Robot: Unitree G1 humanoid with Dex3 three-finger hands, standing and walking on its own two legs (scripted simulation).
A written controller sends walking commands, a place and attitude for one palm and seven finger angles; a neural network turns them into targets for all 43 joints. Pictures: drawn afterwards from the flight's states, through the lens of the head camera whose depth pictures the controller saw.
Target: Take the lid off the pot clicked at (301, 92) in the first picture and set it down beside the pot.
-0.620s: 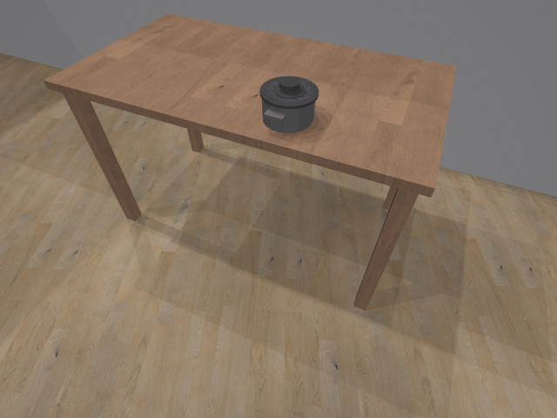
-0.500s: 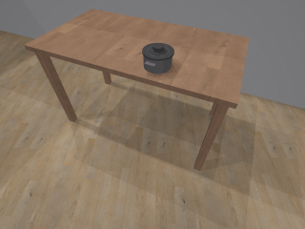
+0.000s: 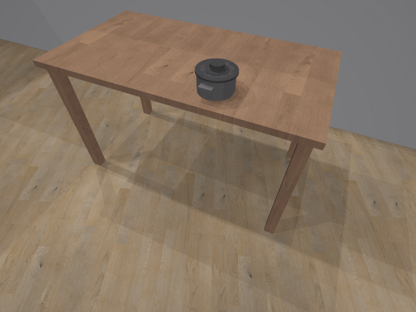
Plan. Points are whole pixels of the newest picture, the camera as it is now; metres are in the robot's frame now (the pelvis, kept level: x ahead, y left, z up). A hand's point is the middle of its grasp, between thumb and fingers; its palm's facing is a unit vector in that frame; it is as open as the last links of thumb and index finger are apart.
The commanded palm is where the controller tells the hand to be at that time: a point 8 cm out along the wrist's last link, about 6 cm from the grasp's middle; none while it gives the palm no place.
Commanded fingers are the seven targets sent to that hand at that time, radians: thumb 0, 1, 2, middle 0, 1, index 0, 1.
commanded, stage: look at it before walking up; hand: left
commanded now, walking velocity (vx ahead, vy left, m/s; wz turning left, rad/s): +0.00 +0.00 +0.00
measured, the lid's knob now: (217, 64) +0.87 +0.02 +0.04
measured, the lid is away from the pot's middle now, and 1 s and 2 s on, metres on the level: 0.00 0.00 0.00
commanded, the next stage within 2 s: turn to face it in 0.02 s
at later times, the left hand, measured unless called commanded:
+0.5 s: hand out of the picture +0.03 +0.18 -0.18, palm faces -0.05 -0.97 -0.26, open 7.4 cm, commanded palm none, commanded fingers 0.00 0.90 0.90 -0.20 -0.30 -0.20 -0.30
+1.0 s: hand out of the picture +0.11 +0.20 -0.17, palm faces -0.23 -0.94 -0.24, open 7.4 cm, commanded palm none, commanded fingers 0.00 0.90 0.90 -0.20 -0.30 -0.20 -0.30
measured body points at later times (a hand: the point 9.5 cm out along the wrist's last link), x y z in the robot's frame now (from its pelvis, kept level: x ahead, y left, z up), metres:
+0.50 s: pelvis -0.01 -0.02 -0.02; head +0.02 -0.04 +0.43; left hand +0.03 +0.23 -0.16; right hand +0.00 -0.26 -0.18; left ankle +0.00 +0.12 -0.74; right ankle +0.00 -0.12 -0.74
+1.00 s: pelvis -0.02 +0.01 +0.00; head +0.01 +0.02 +0.44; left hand +0.12 +0.24 -0.15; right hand -0.02 -0.24 -0.14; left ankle +0.01 +0.13 -0.74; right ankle -0.05 -0.11 -0.70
